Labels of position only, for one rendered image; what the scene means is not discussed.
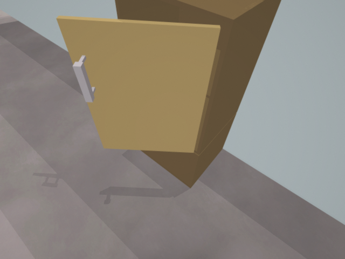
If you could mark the handle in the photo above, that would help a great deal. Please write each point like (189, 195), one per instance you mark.
(82, 77)

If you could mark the cupboard door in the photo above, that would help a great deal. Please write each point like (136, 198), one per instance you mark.
(151, 79)

